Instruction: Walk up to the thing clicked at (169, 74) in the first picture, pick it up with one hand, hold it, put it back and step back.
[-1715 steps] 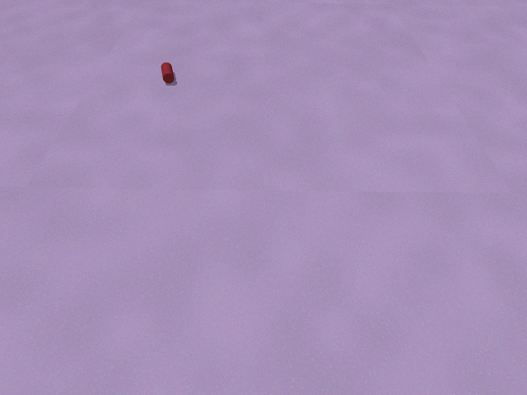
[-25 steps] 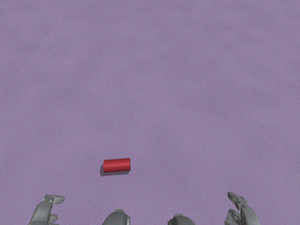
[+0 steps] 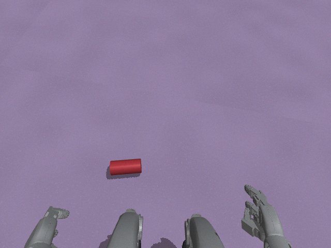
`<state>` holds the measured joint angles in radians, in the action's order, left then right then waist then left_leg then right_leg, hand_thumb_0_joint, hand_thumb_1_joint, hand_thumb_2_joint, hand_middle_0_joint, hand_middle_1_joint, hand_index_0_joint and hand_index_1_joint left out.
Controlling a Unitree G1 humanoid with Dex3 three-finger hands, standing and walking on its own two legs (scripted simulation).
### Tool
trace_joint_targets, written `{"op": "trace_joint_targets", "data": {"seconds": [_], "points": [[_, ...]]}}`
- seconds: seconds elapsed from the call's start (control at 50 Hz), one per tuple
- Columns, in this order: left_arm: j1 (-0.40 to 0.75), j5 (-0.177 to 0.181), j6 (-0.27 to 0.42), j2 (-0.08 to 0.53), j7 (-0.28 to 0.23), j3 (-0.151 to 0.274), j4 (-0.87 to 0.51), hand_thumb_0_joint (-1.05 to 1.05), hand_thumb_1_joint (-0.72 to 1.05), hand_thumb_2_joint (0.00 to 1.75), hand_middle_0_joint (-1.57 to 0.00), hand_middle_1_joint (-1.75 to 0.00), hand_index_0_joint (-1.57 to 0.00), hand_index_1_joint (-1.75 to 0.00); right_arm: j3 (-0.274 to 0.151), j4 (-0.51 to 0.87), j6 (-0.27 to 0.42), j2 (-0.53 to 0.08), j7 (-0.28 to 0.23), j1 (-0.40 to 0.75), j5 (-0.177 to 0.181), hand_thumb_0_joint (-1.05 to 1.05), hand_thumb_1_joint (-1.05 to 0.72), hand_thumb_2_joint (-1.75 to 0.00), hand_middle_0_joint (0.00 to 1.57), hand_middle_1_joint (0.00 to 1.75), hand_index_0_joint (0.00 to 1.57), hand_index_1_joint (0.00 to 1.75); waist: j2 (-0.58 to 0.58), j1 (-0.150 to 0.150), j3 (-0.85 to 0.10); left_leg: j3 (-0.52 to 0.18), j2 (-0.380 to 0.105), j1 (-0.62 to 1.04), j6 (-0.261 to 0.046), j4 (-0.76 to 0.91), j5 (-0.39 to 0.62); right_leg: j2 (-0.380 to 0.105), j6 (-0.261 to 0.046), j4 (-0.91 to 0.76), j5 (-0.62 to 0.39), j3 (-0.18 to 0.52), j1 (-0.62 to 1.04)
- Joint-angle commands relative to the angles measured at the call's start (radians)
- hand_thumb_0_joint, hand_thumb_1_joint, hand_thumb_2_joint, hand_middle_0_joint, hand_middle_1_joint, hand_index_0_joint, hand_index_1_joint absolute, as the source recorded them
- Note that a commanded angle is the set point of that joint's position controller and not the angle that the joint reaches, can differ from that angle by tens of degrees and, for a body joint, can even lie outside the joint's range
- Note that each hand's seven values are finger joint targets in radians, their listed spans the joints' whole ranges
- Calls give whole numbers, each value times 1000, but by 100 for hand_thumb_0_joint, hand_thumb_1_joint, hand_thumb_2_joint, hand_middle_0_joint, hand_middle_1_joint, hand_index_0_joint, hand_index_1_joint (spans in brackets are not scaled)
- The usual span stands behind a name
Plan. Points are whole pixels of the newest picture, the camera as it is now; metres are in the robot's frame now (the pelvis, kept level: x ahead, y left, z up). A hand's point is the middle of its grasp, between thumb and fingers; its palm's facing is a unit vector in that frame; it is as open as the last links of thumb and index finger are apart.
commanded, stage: rise first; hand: left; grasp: from above
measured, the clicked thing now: (126, 166) +0.47 +0.18 -0.62
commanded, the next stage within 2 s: none
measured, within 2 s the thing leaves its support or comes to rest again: neither
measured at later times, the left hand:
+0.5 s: hand (94, 194) +0.29 +0.25 -0.34, palm faces -0.46 -0.31 -0.84, open 14.1 cm
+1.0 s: hand (105, 179) +0.36 +0.24 -0.43, palm faces -0.44 -0.01 -0.90, open 14.2 cm
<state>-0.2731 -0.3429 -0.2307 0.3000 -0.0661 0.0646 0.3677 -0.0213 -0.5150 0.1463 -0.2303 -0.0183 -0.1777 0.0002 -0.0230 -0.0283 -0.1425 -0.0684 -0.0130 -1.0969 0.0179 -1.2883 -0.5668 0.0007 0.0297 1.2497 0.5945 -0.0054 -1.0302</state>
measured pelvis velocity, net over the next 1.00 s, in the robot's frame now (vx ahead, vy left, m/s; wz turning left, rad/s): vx -0.09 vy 0.00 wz -0.09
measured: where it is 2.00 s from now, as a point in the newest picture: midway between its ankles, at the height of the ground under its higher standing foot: outside the picture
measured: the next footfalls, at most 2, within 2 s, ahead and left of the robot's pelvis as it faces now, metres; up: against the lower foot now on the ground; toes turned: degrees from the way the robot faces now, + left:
none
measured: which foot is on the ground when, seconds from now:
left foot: down 0.00-1.00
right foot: down 0.00-1.00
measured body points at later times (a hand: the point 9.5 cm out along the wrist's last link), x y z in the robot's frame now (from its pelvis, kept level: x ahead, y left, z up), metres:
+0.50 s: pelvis -0.07 -0.01 -0.19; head +0.13 -0.02 +0.21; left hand +0.31 +0.26 -0.29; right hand +0.07 -0.28 -0.34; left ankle +0.02 +0.12 -0.62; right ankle +0.00 -0.14 -0.62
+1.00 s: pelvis -0.09 +0.00 -0.28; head +0.13 +0.03 +0.11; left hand +0.38 +0.24 -0.38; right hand -0.03 -0.28 -0.41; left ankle +0.02 +0.12 -0.62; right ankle +0.00 -0.14 -0.62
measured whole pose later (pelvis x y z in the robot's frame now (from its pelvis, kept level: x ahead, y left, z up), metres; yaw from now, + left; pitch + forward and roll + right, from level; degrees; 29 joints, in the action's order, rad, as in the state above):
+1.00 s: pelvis -0.09 +0.00 -0.28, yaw -5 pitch +33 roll -6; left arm 0.84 -1.18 0.11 0.58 -0.37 0.01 1.33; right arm -0.01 -0.78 0.06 -0.24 0.08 -0.13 -0.10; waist -0.01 -0.16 -0.12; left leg -0.13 0.00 -2.20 0.03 -2.25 -0.64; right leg 0.05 0.04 2.21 0.69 -0.02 -2.11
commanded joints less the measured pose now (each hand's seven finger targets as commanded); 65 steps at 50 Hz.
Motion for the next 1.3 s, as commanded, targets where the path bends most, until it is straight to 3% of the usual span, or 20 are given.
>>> {"op": "trace_joint_targets", "data": {"seconds": [0.0,0.06,0.14,0.18,0.22,0.3,0.32,0.34,0.4,0.46,0.48,0.54,0.56,0.66,0.78,0.82,0.88,1.06,1.26,1.28], "points": [[157,-95,83,175,-40,71,8,0,-60,96,-8,-104,-8,-104,-66,94,69,-155,-11,17,2,0,-94,-91,20,30,20,30,-28,-38,-243,35,6,77,-25,26,200,17,-46,-4,-207,-31,-79],[278,-154,152,183,-61,46,41,0,-59,98,-9,-103,-8,-103,-75,71,87,-172,-1,35,-1,0,-93,-91,20,30,20,30,-62,-32,-315,22,8,5,-17,-47,158,14,-50,108,-165,-28,-202],[362,-240,207,229,-96,27,17,0,-57,98,-12,-101,-10,-102,-85,42,92,-192,5,36,4,0,-92,-90,20,30,20,30,-131,-17,-489,11,5,15,-8,-139,237,16,-55,233,-219,-31,-301],[393,-287,209,269,-120,51,82,0,-58,100,-10,-103,-9,-104,-91,11,83,-206,6,32,8,0,-91,-90,20,30,20,30,-118,-11,-527,15,5,-16,-15,-197,289,21,-56,275,-251,-35,-346],[502,-330,209,309,-145,71,153,0,-60,102,-9,-104,-7,-106,-92,-20,71,-208,9,28,7,0,-92,-90,20,30,20,30,-92,-14,-521,22,9,-116,-19,-250,262,23,-55,309,-244,-34,-380],[653,-412,205,342,-173,73,289,0,-57,101,-7,-106,-6,-107,-98,-62,45,-208,25,0,3,0,-90,-90,20,30,20,30,-37,0,-606,54,15,-236,-36,-373,257,31,-48,355,-259,-30,-397],[698,-425,207,323,-174,47,313,0,-56,100,-8,-106,-8,-106,-97,-74,40,-203,31,-8,-1,0,-90,-90,20,30,20,30,-11,-9,-622,64,17,-285,-42,-408,252,31,-42,364,-270,-25,-379],[756,-438,213,352,-176,55,334,0,-55,101,-8,-104,-8,-105,-100,-81,36,-206,36,-11,-4,0,-89,-90,20,30,20,30,15,-10,-634,67,18,-337,-45,-434,222,32,-41,376,-251,-22,-377],[902,-482,254,385,-170,36,433,0,-50,100,-9,-102,-8,-102,-109,-104,30,-204,41,-11,-15,0,-86,-89,20,30,20,30,31,-24,-614,76,19,-450,-40,-484,82,39,-42,407,-103,-22,-435],[1021,-539,298,411,-170,12,459,0,-50,100,-10,-100,-9,-101,-110,-116,13,-204,47,-26,-26,0,-86,-89,20,30,20,30,45,-39,-640,82,21,-532,-47,-545,25,43,-41,421,-26,-5,-455],[1048,-564,310,449,-181,29,485,0,-51,101,-9,-102,-8,-102,-109,-123,9,-200,47,-28,-28,0,-86,-89,20,30,20,30,33,-28,-646,86,21,-542,-45,-560,26,45,-41,435,-19,-4,-456],[1119,-641,337,472,-223,29,537,0,-54,103,-6,-104,-6,-105,-103,-139,-11,-209,52,-43,-35,0,-87,-89,20,30,20,30,10,-29,-656,81,22,-562,-42,-589,-2,50,-50,484,20,-26,-533],[1154,-664,340,479,-237,29,551,0,-55,104,-6,-104,-5,-105,-99,-150,-16,-214,52,-50,-38,0,-87,-89,20,30,20,30,-19,-42,-647,79,21,-560,-41,-597,-11,51,-52,503,22,-36,-573],[1239,-736,340,509,-301,40,634,0,-56,104,-5,-103,-5,-104,-90,-177,-38,-216,55,-64,-56,0,-88,-90,20,30,20,30,-91,-54,-645,68,21,-547,-34,-613,-42,54,-64,580,46,-80,-676],[1316,-799,325,489,-336,9,726,0,-57,104,-6,-101,-5,-101,-79,-208,-61,-211,67,-86,-75,0,-89,-90,20,30,20,30,-148,-88,-642,53,20,-531,-33,-655,2,51,-72,660,-24,-109,-763],[1371,-810,326,475,-336,-11,732,0,-57,104,-6,-100,-5,-101,-79,-214,-65,-221,72,-99,-78,0,-89,-90,20,30,20,30,-182,-114,-640,42,18,-523,-30,-665,10,49,-74,685,-41,-116,-804],[1396,-827,332,497,-339,-18,804,0,-57,104,-6,-100,-5,-101,-71,-220,-73,-226,77,-97,-86,0,-89,-90,20,30,20,30,-170,-133,-583,36,16,-572,-34,-683,-24,50,-74,700,-11,-122,-845],[1486,-843,337,525,-373,-2,927,0,-53,100,-6,-102,-7,-101,-42,-238,-69,-235,92,-114,-111,0,-89,-90,20,30,20,30,-194,-159,-580,37,13,-611,-35,-744,-21,51,-73,750,-22,-128,-902],[1528,-839,322,535,-391,15,919,0,-53,99,-6,-103,-7,-102,-32,-243,-77,-224,112,-141,-120,0,-89,-90,20,30,20,30,-225,-162,-642,42,11,-627,-38,-794,41,57,-71,790,-91,-134,-874],[1532,-839,321,539,-391,18,923,0,-52,98,-6,-104,-8,-102,-30,-243,-78,-228,114,-148,-122,0,-89,-90,20,30,20,30,-227,-173,-633,43,11,-634,-40,-801,53,55,-68,791,-106,-133,-864]]}}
